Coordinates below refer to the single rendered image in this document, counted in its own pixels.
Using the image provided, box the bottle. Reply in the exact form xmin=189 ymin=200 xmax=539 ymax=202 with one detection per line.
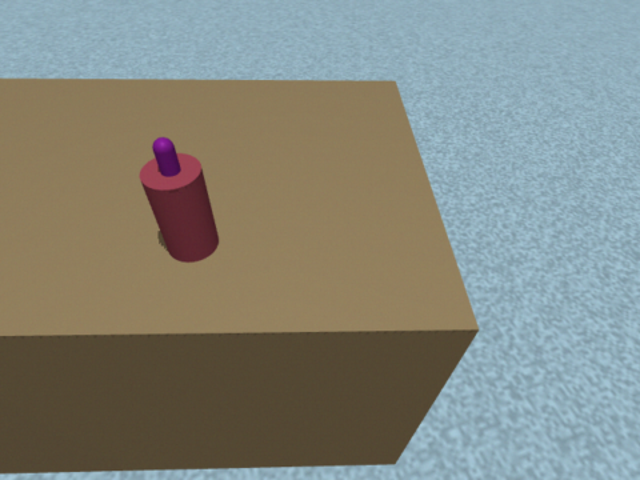
xmin=140 ymin=137 xmax=219 ymax=262

